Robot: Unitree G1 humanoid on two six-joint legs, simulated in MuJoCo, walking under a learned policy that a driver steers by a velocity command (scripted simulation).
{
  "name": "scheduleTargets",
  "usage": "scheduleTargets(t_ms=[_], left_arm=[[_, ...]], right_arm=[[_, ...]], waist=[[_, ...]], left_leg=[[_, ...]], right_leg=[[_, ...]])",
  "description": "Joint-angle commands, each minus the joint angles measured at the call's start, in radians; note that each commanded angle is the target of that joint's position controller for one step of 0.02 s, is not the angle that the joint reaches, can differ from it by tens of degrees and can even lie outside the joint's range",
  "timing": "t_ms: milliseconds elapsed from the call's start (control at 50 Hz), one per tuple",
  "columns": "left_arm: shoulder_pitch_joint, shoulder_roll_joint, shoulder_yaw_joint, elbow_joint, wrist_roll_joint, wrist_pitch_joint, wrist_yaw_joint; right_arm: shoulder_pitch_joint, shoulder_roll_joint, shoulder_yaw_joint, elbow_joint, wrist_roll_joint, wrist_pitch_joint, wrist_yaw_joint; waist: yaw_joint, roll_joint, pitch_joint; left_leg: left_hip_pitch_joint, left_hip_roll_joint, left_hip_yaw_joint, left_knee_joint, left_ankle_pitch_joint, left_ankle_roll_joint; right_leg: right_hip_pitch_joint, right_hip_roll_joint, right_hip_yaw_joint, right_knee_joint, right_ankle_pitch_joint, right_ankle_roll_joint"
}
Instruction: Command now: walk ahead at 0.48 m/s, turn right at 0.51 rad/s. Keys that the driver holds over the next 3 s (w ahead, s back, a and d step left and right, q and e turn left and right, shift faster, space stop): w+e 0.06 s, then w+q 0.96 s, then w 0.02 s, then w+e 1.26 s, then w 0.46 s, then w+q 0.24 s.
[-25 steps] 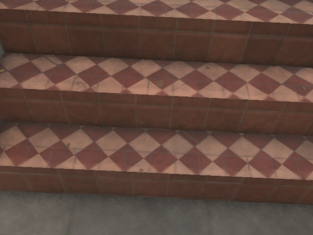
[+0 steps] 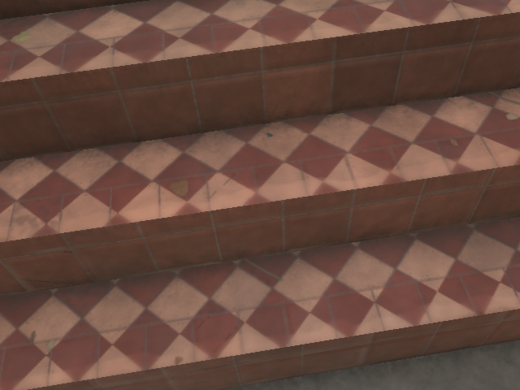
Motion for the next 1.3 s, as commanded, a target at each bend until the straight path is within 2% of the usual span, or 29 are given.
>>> scheduleTargets(t_ms=[20,60,100,140,160,180,200,220,280,340,460,540,560,580,600,620,640,760,920,980,1060,1120,1160,1200,1220,1240,1260,1280,1300], left_arm=[[0.036,0.182,0.043,-0.030,0.004,-0.009,0.013],[0.012,0.193,0.048,-0.032,0.007,-0.011,0.015],[-0.032,0.168,0.040,-0.030,0.008,-0.023,0.024],[-0.085,0.168,0.036,-0.038,0.001,-0.037,0.014],[-0.079,0.096,0.015,-0.056,0.002,-0.044,0.012],[0.107,0.049,0.007,-0.046,-0.012,-0.030,0.014],[0.066,0.123,0.008,-0.015,0.040,-0.015,0.018],[-0.049,0.137,0.009,-0.039,0.066,-0.012,0.006],[-0.138,0.092,-0.007,-0.088,0.079,0.001,-0.012],[-0.158,0.049,-0.028,-0.110,0.062,0.006,-0.011],[-0.216,0.006,-0.059,-0.166,0.017,0.025,0.047],[-0.105,0.027,-0.046,-0.163,0.022,-0.011,0.068],[-0.056,0.082,-0.031,-0.152,0.045,-0.023,0.072],[-0.034,0.180,-0.009,-0.160,0.050,-0.016,0.067],[-0.091,0.203,0.017,-0.173,0.062,0.003,0.064],[-0.155,0.121,0.005,-0.205,0.048,0.005,0.057],[-0.230,0.078,-0.008,-0.210,0.041,-0.002,0.050],[-0.047,0.075,0.001,-0.111,0.045,-0.040,0.048],[0.082,0.129,0.029,-0.061,0.058,-0.054,0.051],[0.197,0.108,0.024,0.003,0.060,-0.059,0.046],[0.126,0.105,0.007,0.026,0.053,-0.065,0.038],[0.112,0.140,0.013,0.050,0.051,-0.066,0.035],[0.112,0.118,0.008,0.078,0.028,-0.039,0.046],[0.013,0.151,0.011,0.008,-0.005,-0.021,0.024],[0.003,0.240,0.022,-0.030,-0.015,-0.044,0.007],[-0.032,0.342,0.060,-0.037,-0.052,-0.070,-0.031],[-0.127,0.288,0.063,-0.128,-0.097,-0.091,-0.068],[-0.079,0.185,0.050,-0.145,-0.045,-0.082,-0.085],[0.014,0.014,0.040,-0.117,-0.001,-0.052,-0.051]], right_arm=[[-0.173,-0.039,0.011,-0.113,0.013,-0.021,-0.008],[-0.152,-0.063,0.011,-0.114,0.023,-0.027,-0.024],[0.081,-0.082,0.001,-0.031,0.017,-0.035,-0.044],[0.318,-0.132,-0.021,0.045,-0.003,-0.050,-0.063],[0.443,-0.207,-0.040,0.062,-0.020,-0.053,-0.075],[0.379,-0.257,-0.061,0.085,-0.007,-0.037,-0.066],[0.235,-0.163,-0.050,0.040,0.015,-0.028,-0.048],[0.148,-0.080,-0.028,0.019,0.028,-0.028,-0.038],[0.200,-0.048,-0.017,0.078,0.035,-0.037,-0.044],[0.214,-0.087,-0.030,0.092,0.034,-0.051,-0.040],[0.242,-0.065,-0.041,0.072,0.023,-0.018,-0.045],[0.183,-0.066,-0.055,0.030,0.047,-0.006,-0.051],[0.158,-0.022,-0.049,0.000,0.063,-0.011,-0.049],[0.250,0.086,-0.026,-0.034,0.060,-0.012,-0.052],[0.352,0.021,-0.041,-0.008,0.036,0.013,-0.073],[0.295,-0.023,-0.051,-0.005,-0.005,0.026,-0.071],[0.198,-0.029,-0.060,-0.029,-0.017,0.033,-0.059],[0.088,0.038,-0.059,-0.086,-0.010,0.057,-0.038],[-0.147,0.078,-0.048,-0.236,-0.009,0.105,-0.064],[-0.311,0.103,-0.035,-0.331,-0.010,0.099,-0.087],[-0.400,0.132,-0.008,-0.423,0.007,0.087,-0.068],[-0.461,0.148,0.009,-0.505,0.016,0.085,-0.075],[-0.511,0.180,0.045,-0.590,-0.005,0.076,-0.056],[-0.347,0.202,0.069,-0.540,0.039,0.080,-0.036],[-0.009,0.120,0.021,-0.408,0.042,0.085,-0.036],[0.216,0.032,-0.027,-0.362,0.045,0.083,-0.040],[0.360,-0.104,-0.075,-0.303,0.029,0.070,-0.064],[0.368,-0.234,-0.117,-0.249,0.036,0.073,-0.085],[0.209,-0.202,-0.113,-0.254,0.021,0.068,-0.072]], waist=[[0.026,-0.119,-0.008],[0.011,-0.132,-0.029],[-0.075,-0.164,-0.147],[-0.190,-0.092,-0.215],[-0.223,0.067,-0.263],[-0.067,0.267,-0.316],[-0.049,0.055,-0.194],[-0.053,-0.021,-0.100],[-0.028,-0.008,-0.015],[-0.003,0.002,-0.076],[-0.031,0.130,-0.164],[0.045,0.012,-0.148],[0.055,-0.100,-0.139],[-0.019,-0.325,-0.182],[-0.064,-0.262,-0.254],[-0.059,-0.084,-0.168],[-0.076,-0.049,-0.041],[-0.037,-0.089,-0.081],[0.031,-0.203,-0.052],[0.077,-0.136,0.030],[0.029,-0.059,0.094],[0.034,-0.147,0.105],[0.010,-0.132,0.061],[-0.050,-0.195,-0.127],[-0.150,-0.280,-0.364],[-0.280,-0.337,-0.509],[-0.359,-0.032,-0.608],[-0.303,0.316,-0.752],[-0.172,0.240,-0.664]], left_leg=[[0.070,-0.078,0.075,-0.171,0.082,-0.001],[0.159,-0.089,0.052,-0.248,0.104,0.025],[0.376,-0.110,0.045,-0.232,0.095,0.076],[0.665,-0.056,0.020,-0.334,0.131,0.119],[0.808,0.186,-0.246,-0.329,0.261,0.183],[0.839,0.364,-0.648,-0.453,0.255,0.356],[0.697,0.320,-0.631,-0.506,-0.083,0.379],[0.566,0.251,-0.526,-0.548,-0.216,0.360],[0.397,0.138,-0.340,-0.585,0.110,0.306],[0.372,0.090,-0.211,-0.510,0.553,0.301],[0.349,0.063,-0.224,-0.439,0.608,0.258],[0.353,0.003,-0.249,-0.191,0.551,0.220],[0.200,-0.055,-0.205,0.012,0.272,0.176],[0.006,-0.183,-0.067,0.289,-0.381,0.120],[-0.021,-0.126,-0.005,0.619,-0.470,0.104],[-0.073,-0.069,-0.036,0.736,-0.376,0.095],[-0.145,-0.046,-0.047,0.772,-0.309,0.083],[-0.274,-0.071,-0.031,0.964,-0.109,0.051],[-0.587,-0.041,-0.021,1.213,-0.306,0.054],[-0.920,-0.014,-0.103,1.424,-0.486,0.099],[-0.892,-0.017,-0.088,1.277,-0.483,0.113],[-1.037,0.001,-0.065,1.356,-0.559,0.147],[-0.833,0.096,0.039,1.036,-0.500,0.162],[-0.011,0.042,0.146,0.549,-0.329,0.183],[0.335,-0.120,0.226,0.641,-0.345,0.171],[0.497,-0.130,0.113,0.413,-0.269,0.186],[0.762,0.106,-0.407,0.039,-0.164,0.203],[0.737,0.284,-0.750,-0.328,-0.133,0.119],[0.580,0.310,-0.715,-0.374,-0.486,0.037]], right_leg=[[-0.038,-0.190,0.119,0.012,0.688,-0.048],[-0.028,-0.202,0.151,0.059,0.762,-0.025],[0.004,-0.221,0.137,0.201,0.987,-0.008],[-0.119,-0.142,0.099,0.511,0.831,0.008],[-0.284,-0.044,0.022,0.853,0.296,0.020],[-0.487,0.052,-0.010,1.066,-0.266,0.042],[-0.546,-0.053,-0.003,1.110,-0.196,0.032],[-0.562,-0.096,-0.021,1.076,-0.117,0.042],[-0.500,-0.143,-0.071,0.973,-0.042,0.091],[-0.439,-0.129,-0.126,0.822,-0.042,0.137],[-0.244,-0.069,-0.196,0.539,0.006,0.132],[-0.073,-0.097,-0.178,0.136,0.152,0.101],[0.068,-0.220,-0.065,0.072,0.290,0.078],[0.176,-0.521,0.209,0.074,0.708,0.006],[0.063,-0.639,0.318,0.067,0.453,-0.162],[-0.048,-0.565,0.304,-0.009,0.041,-0.179],[-0.143,-0.487,0.204,-0.038,-0.127,-0.138],[-0.079,-0.397,-0.076,0.056,0.329,-0.093],[0.129,-0.545,-0.053,-0.057,0.156,-0.136],[0.306,-0.605,-0.044,-0.124,-0.107,-0.094],[0.144,-0.543,-0.193,-0.208,-0.192,-0.021],[0.210,-0.559,-0.218,-0.247,0.003,-0.040],[0.140,-0.458,-0.292,-0.318,0.176,-0.021],[-0.151,-0.373,-0.348,-0.300,0.835,-0.075],[-0.095,-0.417,-0.329,-0.073,1.623,-0.087],[-0.039,-0.390,-0.283,0.266,1.793,-0.031],[-0.380,-0.250,-0.184,0.715,1.148,0.066],[-0.418,-0.001,0.008,1.205,0.049,0.090],[-0.553,0.001,0.265,1.516,0.075,0.109]])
